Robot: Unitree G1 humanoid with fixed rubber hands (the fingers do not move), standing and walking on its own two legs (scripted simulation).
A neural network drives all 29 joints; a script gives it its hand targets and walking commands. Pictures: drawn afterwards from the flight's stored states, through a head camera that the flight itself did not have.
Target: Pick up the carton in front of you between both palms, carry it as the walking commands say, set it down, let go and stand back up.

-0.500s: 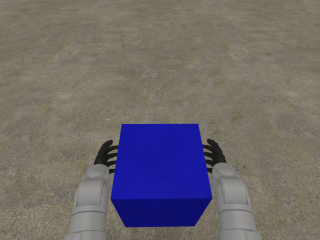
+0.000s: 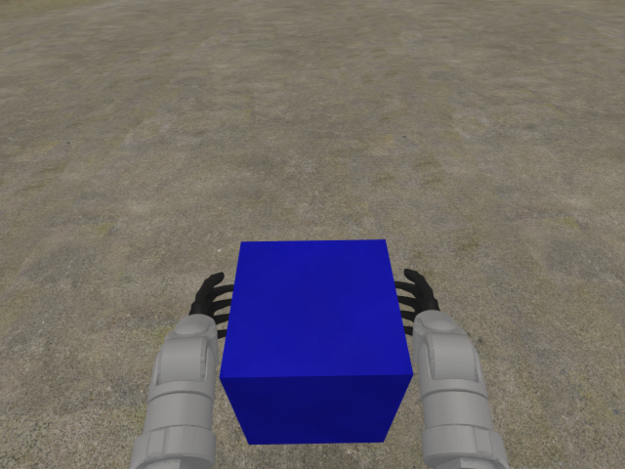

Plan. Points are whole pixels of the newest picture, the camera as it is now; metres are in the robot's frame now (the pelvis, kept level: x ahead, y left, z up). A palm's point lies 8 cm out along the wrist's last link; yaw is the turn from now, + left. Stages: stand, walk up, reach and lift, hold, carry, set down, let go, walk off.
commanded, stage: hold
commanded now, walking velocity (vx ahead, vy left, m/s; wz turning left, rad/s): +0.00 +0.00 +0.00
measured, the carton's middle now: (314, 345) +0.30 +0.00 -0.02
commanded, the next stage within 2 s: set down in 0.04 s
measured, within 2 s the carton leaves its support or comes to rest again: neither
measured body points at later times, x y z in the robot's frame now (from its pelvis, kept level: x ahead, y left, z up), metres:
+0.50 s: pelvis +0.00 +0.01 -0.02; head +0.08 -0.01 +0.42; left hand +0.37 +0.14 -0.03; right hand +0.36 -0.16 -0.04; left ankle +0.01 +0.14 -0.74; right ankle +0.07 -0.09 -0.74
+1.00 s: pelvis -0.03 +0.04 -0.14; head +0.20 +0.01 +0.24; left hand +0.42 +0.15 -0.21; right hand +0.41 -0.16 -0.22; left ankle +0.01 +0.14 -0.74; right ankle +0.07 -0.10 -0.74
